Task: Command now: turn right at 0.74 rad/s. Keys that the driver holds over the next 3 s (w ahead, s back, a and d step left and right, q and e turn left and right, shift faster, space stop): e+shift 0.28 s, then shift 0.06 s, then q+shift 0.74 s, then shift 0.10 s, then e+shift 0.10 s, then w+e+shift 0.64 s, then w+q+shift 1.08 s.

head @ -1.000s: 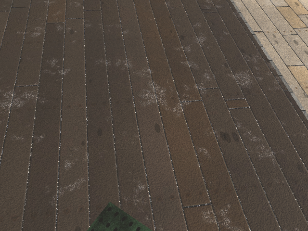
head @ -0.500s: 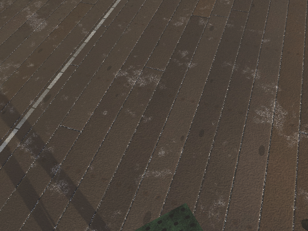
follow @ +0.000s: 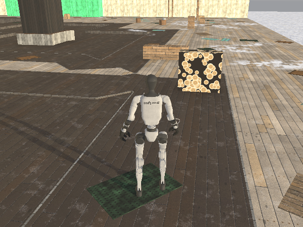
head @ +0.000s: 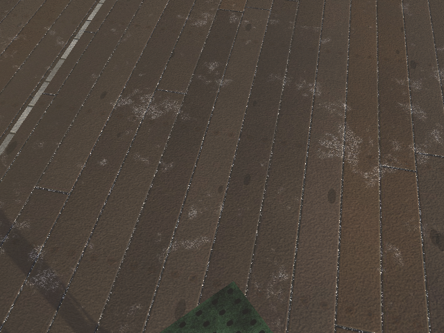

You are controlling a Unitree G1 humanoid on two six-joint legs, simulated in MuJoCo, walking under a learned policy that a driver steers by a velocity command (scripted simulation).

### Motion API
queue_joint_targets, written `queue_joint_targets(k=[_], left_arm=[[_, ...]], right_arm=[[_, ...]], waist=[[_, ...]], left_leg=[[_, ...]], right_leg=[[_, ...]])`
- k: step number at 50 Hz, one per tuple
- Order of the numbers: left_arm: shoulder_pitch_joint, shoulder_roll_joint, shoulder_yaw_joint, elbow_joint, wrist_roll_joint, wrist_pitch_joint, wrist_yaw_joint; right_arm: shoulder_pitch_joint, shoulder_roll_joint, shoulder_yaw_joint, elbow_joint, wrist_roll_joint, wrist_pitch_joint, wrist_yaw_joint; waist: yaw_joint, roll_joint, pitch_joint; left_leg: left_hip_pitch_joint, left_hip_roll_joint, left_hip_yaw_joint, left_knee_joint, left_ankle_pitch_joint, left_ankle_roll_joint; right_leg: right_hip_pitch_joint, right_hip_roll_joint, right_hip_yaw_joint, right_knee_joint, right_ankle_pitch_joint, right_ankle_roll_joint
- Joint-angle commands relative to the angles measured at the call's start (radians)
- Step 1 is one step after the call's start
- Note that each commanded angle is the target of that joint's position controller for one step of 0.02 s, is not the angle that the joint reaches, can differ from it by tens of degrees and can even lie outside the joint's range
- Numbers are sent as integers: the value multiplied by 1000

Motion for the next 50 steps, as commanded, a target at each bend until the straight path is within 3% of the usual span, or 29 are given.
queue_joint_targets(k=[1,5,6,7,8,9,10,11,12,15,17,23,25,28,30,31,32,34,35,37,38,40,44,45,46,47,48,49,50], left_arm=[[-77,32,-3,-137,2,-6,-25],[1,74,25,-155,0,16,-34],[61,106,44,-140,4,16,-19],[135,227,82,-145,4,11,3],[122,338,94,-179,40,-13,3],[124,264,73,-185,51,-43,-11],[93,234,59,-176,43,-60,-6],[39,205,52,-178,19,-62,5],[-25,176,40,-191,1,-52,18],[-79,160,27,-220,22,-33,45],[-62,151,21,-214,23,-30,52],[-82,31,-43,-168,63,-42,32],[-83,62,-40,-146,70,-49,19],[-82,134,-16,-127,43,-40,29],[-41,129,-8,-117,34,-40,44],[-25,108,-8,-138,51,-46,50],[-88,90,-9,-158,62,-48,54],[-200,43,-14,-203,50,-51,52],[-184,38,-11,-203,39,-51,46],[-154,29,-11,-188,30,-54,35],[-169,18,-13,-186,30,-59,32],[-160,-7,-18,-177,23,-71,16],[-31,28,3,-130,18,-78,-1],[11,60,19,-114,21,-76,5],[27,138,37,-125,36,-68,18],[-39,183,38,-144,83,-66,14],[-90,145,28,-171,88,-78,18],[-140,85,12,-178,76,-83,28],[-164,65,6,-185,63,-85,38]], right_arm=[[-27,-182,-61,-53,7,-12,1],[-42,-197,-74,-32,47,-28,28],[4,-168,-69,-9,47,-34,36],[26,-135,-59,-20,20,-39,40],[-61,-66,-29,-107,-15,-43,32],[-125,-133,-44,-95,-8,-39,23],[-140,-145,-46,-96,12,-40,17],[-119,-155,-53,-75,9,-40,8],[-107,-172,-60,-67,0,-37,-1],[-37,-144,-55,-23,0,-35,9],[-25,-124,-45,-5,6,-32,13],[-19,-84,-10,20,16,-24,36],[-29,-119,-15,11,28,-25,40],[-13,-166,-25,-6,37,-34,44],[8,-203,-32,-16,30,-39,45],[14,-257,-48,-14,31,-41,44],[60,-253,-56,-7,42,-42,45],[168,-241,-57,8,17,-44,37],[171,-239,-58,8,13,-52,33],[73,-234,-65,-12,40,-45,19],[45,-221,-66,-22,53,-28,11],[32,-230,-75,-36,49,10,2],[-29,-231,-82,-71,61,33,5],[-23,-205,-73,-75,62,32,5],[52,-133,-55,-63,45,32,11],[82,-151,-62,-82,39,18,10],[91,-224,-80,-73,31,9,13],[85,-260,-93,-48,37,12,15],[97,-245,-93,-24,35,21,13]], waist=[[-45,184,-109],[4,171,-131],[24,103,-151],[45,-129,-162],[29,-357,-230],[92,-163,-273],[61,-131,-205],[27,-63,-155],[-2,-65,-122],[-37,-87,-159],[-24,-81,-172],[11,-123,-151],[22,-126,-96],[1,-98,-52],[4,-17,-72],[45,118,-95],[8,195,-119],[-79,295,-130],[-70,233,-152],[-17,138,-158],[-20,138,-162],[-25,168,-191],[17,199,-210],[25,172,-209],[-13,-38,-220],[-53,-243,-142],[-70,-194,-103],[-74,-111,-67],[-74,-70,-56]], left_leg=[[107,253,-79,-67,504,201],[55,274,-6,73,447,133],[-19,229,52,201,381,76],[-267,122,118,489,79,-23],[-548,-54,-10,742,-449,-81],[-565,-34,-160,844,-431,-66],[-565,-25,-179,834,-343,-37],[-560,-4,-187,773,-248,-28],[-541,4,-190,707,-169,-30],[-429,-45,-164,667,-35,-58],[-405,-50,-154,587,-2,-76],[-186,32,-121,335,35,-70],[-150,20,-99,276,-4,-48],[-172,-17,-62,141,18,-9],[-139,20,-147,66,335,36],[-107,70,-263,78,529,88],[-76,140,-407,14,522,173],[111,269,-674,-104,537,324],[157,265,-664,-89,543,324],[156,183,-540,-50,517,233],[150,146,-514,-47,491,202],[110,107,-513,-36,495,191],[-31,58,-552,-12,319,144],[-127,15,-530,25,156,100],[-287,-97,-402,245,-194,36],[-456,-161,-301,455,-344,-5],[-459,-63,-277,615,-301,-27],[-457,-33,-251,674,-223,-41],[-463,-23,-233,714,-156,-56]], right_leg=[[4,-29,-31,-134,41,-12],[197,27,-102,-371,156,-88],[334,57,-75,-461,255,-127],[547,-83,191,-548,656,-220],[615,-326,654,-601,792,-465],[595,-337,617,-644,637,-490],[525,-287,536,-656,514,-440],[477,-227,472,-663,402,-380],[423,-192,430,-663,372,-341],[344,-128,355,-648,441,-319],[347,-118,336,-631,460,-317],[271,-128,266,-645,330,-314],[249,-144,273,-652,277,-323],[321,-164,276,-583,408,-316],[360,-120,231,-490,393,-254],[320,-18,136,-405,332,-203],[257,77,33,-286,245,-136],[-26,177,78,-17,-238,-90],[-78,154,136,114,-277,-84],[-86,103,155,11,-158,-73],[-59,103,136,-95,-116,-59],[40,135,107,-214,-43,-36],[291,148,77,-550,160,-49],[411,94,94,-637,243,-72],[533,-147,331,-695,197,-161],[421,-333,594,-752,224,-299],[370,-369,579,-760,240,-348],[335,-303,442,-743,235,-322],[343,-232,336,-729,230,-287]])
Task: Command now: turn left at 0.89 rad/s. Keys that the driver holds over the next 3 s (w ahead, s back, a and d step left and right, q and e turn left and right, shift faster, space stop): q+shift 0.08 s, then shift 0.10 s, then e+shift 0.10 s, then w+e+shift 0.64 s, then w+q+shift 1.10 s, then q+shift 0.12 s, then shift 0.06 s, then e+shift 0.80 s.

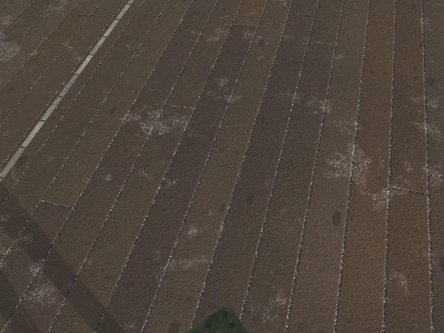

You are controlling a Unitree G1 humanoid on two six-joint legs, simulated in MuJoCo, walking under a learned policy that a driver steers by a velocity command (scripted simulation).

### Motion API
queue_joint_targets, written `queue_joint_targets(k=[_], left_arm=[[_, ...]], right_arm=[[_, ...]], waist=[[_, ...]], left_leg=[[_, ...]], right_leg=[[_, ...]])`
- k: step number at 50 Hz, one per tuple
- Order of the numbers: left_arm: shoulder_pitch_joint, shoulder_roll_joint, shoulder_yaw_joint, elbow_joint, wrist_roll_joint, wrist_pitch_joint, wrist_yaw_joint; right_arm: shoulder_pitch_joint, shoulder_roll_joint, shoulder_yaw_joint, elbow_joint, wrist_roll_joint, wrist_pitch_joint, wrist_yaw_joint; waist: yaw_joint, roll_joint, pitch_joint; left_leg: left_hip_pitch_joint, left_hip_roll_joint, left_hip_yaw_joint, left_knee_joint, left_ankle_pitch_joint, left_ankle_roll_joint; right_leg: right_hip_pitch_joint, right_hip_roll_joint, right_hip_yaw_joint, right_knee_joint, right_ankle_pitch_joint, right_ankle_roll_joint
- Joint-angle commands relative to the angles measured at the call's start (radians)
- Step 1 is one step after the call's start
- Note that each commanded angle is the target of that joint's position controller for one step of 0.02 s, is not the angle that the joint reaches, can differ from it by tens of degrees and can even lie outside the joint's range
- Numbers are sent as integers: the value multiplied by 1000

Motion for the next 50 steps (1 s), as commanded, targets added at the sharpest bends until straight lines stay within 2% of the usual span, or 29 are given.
queue_joint_targets(k=[1,4,7,11,14,16,17,18,19,20,21,22,23,25,30,36,37,38,39,40,41,42,43,44,45,46,47,48,50], left_arm=[[-135,105,22,-110,-12,-25,30],[-50,109,20,-90,-6,-18,49],[43,146,31,-58,-7,-4,40],[17,174,36,-45,-27,-1,8],[1,116,6,-9,-44,-17,-20],[43,174,19,16,-81,-18,-27],[61,159,11,22,-81,-24,-29],[13,87,-17,2,-59,-34,-38],[-15,17,-32,-42,-68,-50,-40],[-100,97,-12,-76,-88,-59,-29],[-66,131,7,-75,-95,-59,-27],[-7,132,14,-48,-87,-53,-26],[23,133,19,-36,-75,-50,-24],[36,103,16,-28,-67,-42,-24],[2,57,-1,-65,-71,-25,-34],[-134,30,-30,-122,-77,-29,-79],[-131,39,-29,-125,-79,-29,-82],[-114,61,-21,-128,-81,-28,-81],[-56,95,-6,-124,-87,-23,-75],[85,149,22,-99,-98,-15,-67],[299,231,66,-48,-100,-7,-58],[462,311,102,19,-103,11,-40],[360,426,112,-8,-95,-1,-36],[359,306,72,-64,-72,-39,-53],[354,250,58,-47,-57,-64,-58],[321,243,51,-38,-48,-83,-60],[230,182,32,-42,-43,-89,-55],[160,148,17,-65,-24,-91,-48],[119,101,-1,-64,-25,-95,-39]], right_arm=[[75,-129,-44,-28,-5,-2,-1],[0,-73,-19,-70,8,-1,13],[-64,-37,3,-108,-5,-5,18],[-76,-4,26,-107,-22,-5,18],[-38,23,39,-62,-31,-5,7],[13,-24,24,-37,-17,-11,11],[59,-61,11,-24,-4,-16,10],[185,-96,1,-3,-1,-20,4],[252,-189,-27,23,-15,-25,5],[267,-187,-32,26,-28,-57,11],[192,-116,-8,21,-27,-91,11],[128,-63,8,14,-17,-116,13],[88,-31,16,17,-11,-130,16],[71,-8,20,23,-23,-146,14],[105,-40,4,55,-41,-155,10],[159,-112,-18,101,-23,-136,25],[144,-125,-21,101,-21,-127,30],[137,-149,-26,100,-17,-120,33],[129,-179,-32,101,-10,-112,34],[111,-206,-36,98,-2,-103,38],[82,-213,-35,84,11,-104,40],[108,-112,-1,67,-9,-126,33],[188,65,55,-26,-12,-168,36],[70,-52,51,-47,5,-212,30],[-59,-95,38,-87,40,-227,24],[-54,-66,49,-84,27,-234,15],[-3,-51,52,-48,0,-226,12],[81,-42,50,-15,1,-205,21],[116,-43,47,24,0,-162,31]], waist=[[-35,-130,-25],[25,-146,-33],[68,-129,-72],[53,-136,-98],[21,-168,-114],[-3,-182,-112],[-20,-162,-122],[-83,-75,-158],[-109,153,-137],[-161,166,-44],[-107,165,15],[-59,170,32],[-34,165,39],[-16,122,53],[-14,55,91],[-47,-3,178],[-32,-2,175],[-11,22,143],[34,65,85],[121,102,-10],[243,88,-133],[273,-52,-183],[84,-443,-283],[162,-218,-413],[162,-130,-234],[101,-31,-137],[42,17,-104],[-15,-35,-82],[-24,-83,-19]], left_leg=[[-181,98,43,278,68,-38],[-226,133,119,260,134,-72],[-214,136,119,148,85,-85],[-43,115,134,-50,37,-62],[191,87,162,-344,115,-34],[365,25,241,-550,229,9],[504,65,199,-546,200,47],[699,218,38,-546,96,110],[750,406,-212,-643,-310,226],[642,489,-382,-760,-440,307],[603,472,-340,-772,-403,281],[581,429,-245,-778,-318,240],[564,405,-162,-793,-227,211],[507,373,-12,-825,-52,180],[467,349,240,-846,160,168],[561,367,415,-869,295,149],[568,358,451,-837,443,142],[580,357,468,-775,722,140],[596,364,479,-660,1056,138],[581,360,489,-452,1302,134],[445,336,490,-172,1352,111],[120,259,441,193,754,53],[-269,27,290,632,-108,1],[-314,50,25,649,-40,47],[-374,71,40,601,45,76],[-339,112,42,521,88,89],[-247,173,44,434,147,93],[-165,208,38,395,201,92],[-141,243,83,336,251,72]], right_leg=[[119,-295,236,-219,126,-127],[189,-277,98,-216,288,-155],[287,-325,103,-202,416,-206],[250,-332,60,-184,508,-220],[187,-281,51,-145,535,-186],[101,-262,90,-139,215,-156],[-14,-244,115,-120,-18,-120],[-222,-190,94,17,-272,-63],[-490,-50,-95,277,-333,22],[-614,-101,4,528,-383,23],[-667,-130,66,634,-292,15],[-668,-146,77,674,-210,17],[-671,-157,89,685,-134,29],[-639,-173,84,730,2,58],[-644,-199,60,670,182,93],[-581,-209,-59,389,199,1],[-522,-187,-97,345,165,-25],[-437,-143,-147,332,113,-49],[-326,-86,-191,351,47,-73],[-140,-20,-223,371,-28,-102],[200,38,-218,306,6,-148],[555,19,-50,282,4,-175],[735,-241,649,-41,-467,-398],[728,-317,919,-241,-692,-368],[597,-321,873,-296,-615,-306],[435,-305,793,-281,-487,-286],[286,-273,633,-239,-346,-258],[164,-229,519,-225,-289,-247],[49,-194,375,-277,-181,-229]])
Over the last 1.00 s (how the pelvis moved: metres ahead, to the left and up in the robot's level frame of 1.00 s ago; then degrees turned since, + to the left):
0.05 -0.08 0.00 5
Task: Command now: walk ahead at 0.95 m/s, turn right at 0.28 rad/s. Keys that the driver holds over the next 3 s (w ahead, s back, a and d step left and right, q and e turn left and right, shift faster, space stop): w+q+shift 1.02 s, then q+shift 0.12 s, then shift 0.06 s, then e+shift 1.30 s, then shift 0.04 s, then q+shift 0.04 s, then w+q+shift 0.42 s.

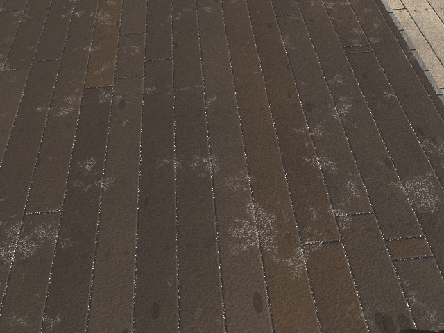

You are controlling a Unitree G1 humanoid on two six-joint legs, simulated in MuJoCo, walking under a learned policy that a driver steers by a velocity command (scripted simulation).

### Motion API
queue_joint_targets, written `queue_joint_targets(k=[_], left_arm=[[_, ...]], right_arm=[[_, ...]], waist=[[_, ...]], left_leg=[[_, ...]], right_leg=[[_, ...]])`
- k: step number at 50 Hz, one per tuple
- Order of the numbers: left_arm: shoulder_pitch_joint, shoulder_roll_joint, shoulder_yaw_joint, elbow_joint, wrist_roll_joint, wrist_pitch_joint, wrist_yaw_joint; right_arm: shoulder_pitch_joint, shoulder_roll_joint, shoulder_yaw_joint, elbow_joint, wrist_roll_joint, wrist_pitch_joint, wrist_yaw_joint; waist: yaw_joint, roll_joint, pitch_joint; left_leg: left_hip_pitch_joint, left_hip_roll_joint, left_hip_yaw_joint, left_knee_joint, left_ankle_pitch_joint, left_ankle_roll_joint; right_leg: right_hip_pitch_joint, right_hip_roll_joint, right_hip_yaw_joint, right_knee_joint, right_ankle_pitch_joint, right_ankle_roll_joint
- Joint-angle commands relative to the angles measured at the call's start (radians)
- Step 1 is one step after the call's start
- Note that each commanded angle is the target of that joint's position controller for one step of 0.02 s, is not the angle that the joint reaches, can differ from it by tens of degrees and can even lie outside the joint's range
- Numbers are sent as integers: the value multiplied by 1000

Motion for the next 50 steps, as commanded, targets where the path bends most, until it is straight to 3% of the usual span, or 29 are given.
queue_joint_targets(k=[1,5,8,11,14,16,17,18,19,20,21,22,23,25,27,29,31,35,36,37,38,39,40,41,42,43,45,47,50], left_arm=[[-61,86,15,-77,8,-42,17],[7,80,2,-29,9,-63,36],[62,106,2,5,16,-75,54],[76,129,4,41,17,-66,64],[51,185,17,41,48,-35,95],[-36,220,33,17,73,-8,118],[-164,237,39,-22,71,-3,115],[-169,40,-16,-56,88,-30,78],[-44,-34,-51,-127,-21,-75,51],[-117,79,-45,-141,-38,-114,29],[-188,105,-38,-170,-42,-127,20],[-193,85,-43,-166,-17,-127,20],[-182,79,-42,-157,12,-118,28],[-155,99,-33,-141,23,-93,45],[-215,87,-38,-169,38,-81,59],[-350,31,-56,-224,45,-83,59],[-419,6,-55,-251,25,-85,55],[-429,88,-8,-258,-30,-96,58],[-388,113,9,-248,-36,-103,58],[-261,146,33,-225,-40,-109,58],[-27,171,50,-188,-41,-105,63],[116,237,58,-162,-4,-93,61],[121,246,65,-132,-4,-84,41],[51,153,52,-163,-2,-72,48],[27,122,44,-147,4,-59,55],[22,119,42,-124,19,-53,55],[-26,71,27,-83,25,-57,53],[-43,29,17,-44,0,-61,43],[-83,72,27,-14,3,-64,46]], right_arm=[[110,-99,-28,-2,-7,37,4],[-69,-68,-5,-35,-11,43,11],[-162,-50,1,-46,10,20,41],[-190,-56,-7,-54,22,2,79],[-101,-106,-34,-49,26,11,95],[223,-187,-74,21,38,48,79],[513,-225,-91,96,33,64,61],[597,-202,-65,156,19,74,46],[467,-187,-63,99,-30,56,46],[414,-128,-62,53,-34,56,36],[357,-107,-54,39,-39,47,35],[277,-112,-55,22,-32,36,42],[210,-128,-58,2,-30,28,40],[149,-121,-56,-12,-20,32,31],[162,-102,-49,1,1,34,16],[177,-113,-53,20,16,42,-2],[222,-131,-61,47,22,54,-8],[252,-111,-64,76,31,67,-14],[243,-111,-67,76,25,73,-14],[220,-116,-68,69,14,77,-9],[180,-80,-52,39,-15,80,0],[317,61,-12,11,-11,75,7],[343,17,8,-28,49,70,3],[244,-68,-10,-14,49,79,-7],[143,-110,-20,-28,20,82,-4],[60,-103,-23,-50,-7,81,1],[40,-71,-26,-79,7,93,15],[43,-34,-17,-98,26,115,23],[6,-27,-7,-128,10,119,35]], waist=[[-52,-72,-39],[26,-79,58],[78,-51,74],[70,-74,71],[-10,-159,-56],[-189,-204,-188],[-343,-149,-250],[-284,238,-221],[-131,426,-350],[-176,146,-331],[-117,-43,-228],[-43,-185,-129],[-1,-198,-82],[38,-142,-13],[19,-113,26],[-41,-49,48],[-102,4,-1],[-109,68,-45],[-77,80,-72],[5,80,-154],[125,71,-322],[73,-263,-503],[56,-538,-524],[96,-350,-349],[108,-184,-220],[105,-53,-132],[45,-95,-56],[10,-127,-37],[-25,-98,21]], left_leg=[[-155,74,30,-59,111,-11],[-236,42,100,-357,415,-35],[-182,-33,126,-573,609,-17],[-175,-100,170,-728,629,20],[-57,-217,280,-722,503,59],[215,-248,283,-623,334,106],[516,-176,154,-660,341,159],[781,-119,46,-551,252,217],[960,88,-618,-782,-227,454],[905,122,-784,-1019,-473,405],[738,115,-763,-1073,-448,350],[536,82,-715,-1100,-379,337],[397,27,-651,-1106,-294,343],[232,-55,-498,-1127,-116,341],[108,-103,-382,-1124,15,324],[-1,-167,-288,-1113,64,277],[-45,-186,-283,-1090,28,219],[208,-147,-383,-929,5,168],[263,-131,-394,-853,101,151],[295,-145,-364,-694,264,119],[194,-157,-305,-422,293,84],[-110,-266,-179,-64,-245,44],[-348,-180,-94,157,-262,33],[-420,-116,-64,212,-151,24],[-419,-90,-21,193,-89,23],[-390,-55,-6,153,-57,28],[-332,8,-12,91,-25,34],[-346,44,-3,74,-32,39],[-381,59,8,-4,89,15]], right_leg=[[58,-248,339,-413,-80,-133],[63,-186,96,-479,171,-53],[131,-210,0,-543,279,22],[307,-236,-74,-531,511,83],[508,-270,-118,-317,1228,142],[482,-298,-115,77,1608,155],[274,-276,-108,462,1514,154],[-168,-79,-54,978,67,159],[-535,32,143,1244,-350,195],[-565,-31,228,1106,-185,108],[-511,-71,227,961,-102,66],[-438,-100,214,843,-60,55],[-376,-122,227,758,-41,69],[-312,-162,208,637,-20,112],[-267,-179,160,437,30,156],[-158,-145,108,187,212,189],[5,-89,80,24,382,212],[28,-90,162,-147,351,218],[67,-91,158,-160,302,200],[193,-101,146,-155,246,169],[480,-201,194,-47,140,119],[847,-458,635,-117,-205,-29],[883,-585,1050,-280,-621,-94],[754,-524,933,-315,-646,-54],[619,-474,730,-312,-439,-17],[495,-431,580,-316,-225,0],[342,-379,396,-349,-44,6],[288,-370,286,-376,35,7],[213,-370,129,-435,175,0]])
Over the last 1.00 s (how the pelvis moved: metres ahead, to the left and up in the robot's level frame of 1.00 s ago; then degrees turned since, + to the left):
0.34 -0.10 -0.01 -22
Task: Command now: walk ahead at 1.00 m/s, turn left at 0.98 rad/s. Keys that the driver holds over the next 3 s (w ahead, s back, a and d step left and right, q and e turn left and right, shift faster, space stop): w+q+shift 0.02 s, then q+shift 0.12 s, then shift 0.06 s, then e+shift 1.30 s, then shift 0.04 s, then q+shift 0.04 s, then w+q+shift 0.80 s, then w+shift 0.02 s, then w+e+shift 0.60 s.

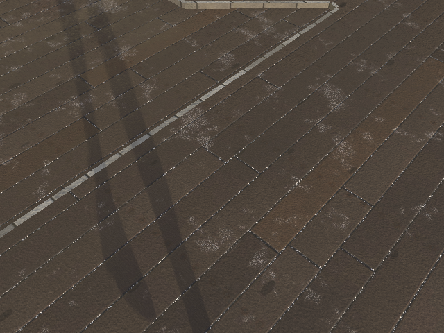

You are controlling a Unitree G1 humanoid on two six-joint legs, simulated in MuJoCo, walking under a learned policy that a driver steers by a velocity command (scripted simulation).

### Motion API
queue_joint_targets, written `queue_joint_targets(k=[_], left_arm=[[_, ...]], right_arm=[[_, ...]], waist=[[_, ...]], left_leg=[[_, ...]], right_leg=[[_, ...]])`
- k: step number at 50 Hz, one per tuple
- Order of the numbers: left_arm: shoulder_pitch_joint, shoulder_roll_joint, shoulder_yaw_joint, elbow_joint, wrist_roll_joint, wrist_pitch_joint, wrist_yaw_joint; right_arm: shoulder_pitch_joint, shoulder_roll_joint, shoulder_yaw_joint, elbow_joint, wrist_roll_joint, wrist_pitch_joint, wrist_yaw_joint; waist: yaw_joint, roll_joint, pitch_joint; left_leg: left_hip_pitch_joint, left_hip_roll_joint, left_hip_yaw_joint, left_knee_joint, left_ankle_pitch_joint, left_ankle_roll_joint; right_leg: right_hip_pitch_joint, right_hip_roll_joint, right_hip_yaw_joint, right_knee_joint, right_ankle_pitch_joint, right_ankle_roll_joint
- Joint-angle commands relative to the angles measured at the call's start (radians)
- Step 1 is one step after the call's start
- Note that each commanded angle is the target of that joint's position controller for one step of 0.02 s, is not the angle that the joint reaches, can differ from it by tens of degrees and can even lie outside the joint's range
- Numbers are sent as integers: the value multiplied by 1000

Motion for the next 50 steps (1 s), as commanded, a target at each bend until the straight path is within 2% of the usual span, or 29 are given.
queue_joint_targets(k=[1,4,6,8,9,10,11,12,13,14,15,16,18,19,21,27,30,33,36,37,38,39,40,41,42,43,44,46,50], left_arm=[[-150,65,-1,-67,7,-26,0],[-149,110,4,-46,9,-21,16],[-105,176,14,-25,7,-17,27],[-82,230,28,-20,-13,-4,39],[-91,241,31,-25,-24,3,37],[-118,217,23,-42,-36,1,30],[-38,68,-16,-48,-3,-3,14],[143,42,-56,-66,1,-15,-3],[43,180,-31,-33,-19,-10,-6],[-21,162,-30,-44,-45,2,1],[-63,134,-34,-47,-40,18,18],[-62,128,-33,-32,-38,44,28],[4,105,-27,-7,-34,83,35],[13,83,-27,1,-27,91,39],[-16,74,-21,-14,-17,101,46],[-158,60,-12,-81,-18,125,25],[-200,61,-9,-114,-16,134,6],[-215,62,-3,-142,-17,145,-16],[-159,64,11,-148,-16,152,-28],[-106,106,31,-137,-8,149,-17],[-48,266,76,-146,-2,144,7],[-63,297,73,-172,27,125,4],[-53,249,65,-177,30,101,-11],[-81,234,63,-174,13,85,-9],[-136,204,59,-181,-13,86,-2],[-189,173,49,-197,-30,94,11],[-212,158,43,-213,-29,104,22],[-216,164,48,-226,-18,116,35],[-225,189,60,-246,-21,132,49]], right_arm=[[-30,23,22,-93,-5,-9,15],[-160,19,22,-115,-31,-28,40],[-167,4,10,-113,-31,-42,63],[-46,-50,-19,-84,-23,-39,72],[105,-102,-48,-53,-23,-30,66],[261,-144,-76,-15,-24,-16,46],[225,-169,-64,-4,-26,-11,18],[149,-207,-43,-89,-92,-36,9],[152,-129,-38,-87,-89,-31,15],[109,-111,-27,-52,-69,-36,21],[44,-72,-16,-39,-47,-45,20],[12,-43,-4,-27,-59,-56,17],[-28,-26,1,11,-83,-69,21],[-48,-18,3,26,-89,-77,19],[-70,-38,-7,46,-87,-77,4],[-98,-49,-18,71,-76,-24,-50],[-83,-70,-30,81,-68,1,-53],[-76,-84,-42,86,-48,18,-45],[-93,-85,-51,94,-15,24,-37],[-46,-57,-50,116,-12,23,-32],[-47,-35,-45,84,-48,15,-28],[-146,-9,-33,24,-78,10,-29],[-195,-46,-40,27,-72,9,-29],[-202,-32,-39,23,-49,6,-33],[-177,-32,-40,41,-49,4,-43],[-174,-49,-46,44,-56,3,-52],[-172,-44,-45,46,-54,2,-51],[-164,-22,-38,58,-45,-2,-47],[-175,-10,-30,73,-36,-4,-38]], waist=[[-77,-115,94],[-40,-40,156],[-41,-70,96],[-116,-155,-5],[-199,-168,-82],[-288,-114,-142],[-188,145,-159],[-84,244,-496],[-193,-1,-595],[-150,-64,-412],[-107,-142,-256],[-85,-118,-197],[-28,-54,-142],[-17,-36,-137],[-19,-15,-131],[-71,17,-87],[-93,19,-80],[-97,42,-81],[-47,27,-104],[-31,-53,-104],[-41,-338,-108],[-34,-422,-153],[9,-248,-210],[-19,-189,-191],[-52,-131,-166],[-70,-143,-157],[-84,-166,-164],[-85,-169,-184],[-73,-192,-195]], left_leg=[[-122,74,-70,-88,143,-18],[17,12,61,-420,336,-15],[198,-79,151,-574,396,4],[382,-170,182,-611,328,41],[563,-192,146,-629,305,84],[799,-170,69,-728,408,131],[992,16,-164,-732,799,185],[1250,342,-669,-702,1061,440],[1137,309,-649,-835,819,407],[967,270,-526,-887,661,360],[770,226,-428,-926,556,304],[615,214,-351,-947,585,286],[385,170,-195,-1020,574,263],[345,158,-130,-1038,612,262],[375,160,-49,-1049,664,260],[486,167,66,-1094,269,219],[565,210,87,-1068,253,209],[642,249,106,-1005,328,183],[657,239,168,-846,404,92],[600,172,213,-700,329,21],[322,41,278,-390,-8,-80],[44,-118,126,-171,-416,-136],[6,-112,-19,-65,-404,-118],[-16,-103,-53,-68,-316,-96],[-27,-88,-65,-117,-241,-91],[-6,-79,-78,-170,-183,-92],[41,-93,-78,-199,-149,-100],[81,-128,-80,-308,-104,-118],[173,-169,-103,-512,-48,-139]], right_leg=[[-59,-269,138,-240,231,-143],[-98,-205,-42,-228,500,-91],[-48,-193,-94,-146,821,-51],[12,-220,-101,62,1171,-32],[-24,-242,-84,248,1227,-39],[-151,-211,-84,500,1020,-17],[-378,-59,-64,876,-185,14],[-562,-1,156,1225,-437,25],[-509,-42,240,1200,-290,12],[-540,-81,209,1106,-225,11],[-542,-122,184,1025,-179,25],[-478,-139,199,985,-158,33],[-316,-159,205,888,-146,54],[-289,-156,195,851,-127,67],[-347,-151,174,806,-72,88],[-450,-185,126,588,109,96],[-455,-175,86,493,72,76],[-432,-153,39,398,0,41],[-291,-100,-6,176,85,-27],[-190,-85,51,61,270,-74],[-2,-287,375,36,795,-183],[92,-408,657,14,881,-373],[124,-386,598,3,841,-375],[120,-330,523,12,770,-324],[95,-286,471,17,706,-275],[61,-269,451,13,664,-250],[27,-244,441,13,671,-241],[26,-216,440,20,673,-232],[-22,-188,500,37,561,-215]])
Over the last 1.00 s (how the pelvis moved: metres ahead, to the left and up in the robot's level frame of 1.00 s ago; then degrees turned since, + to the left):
0.88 0.12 0.01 45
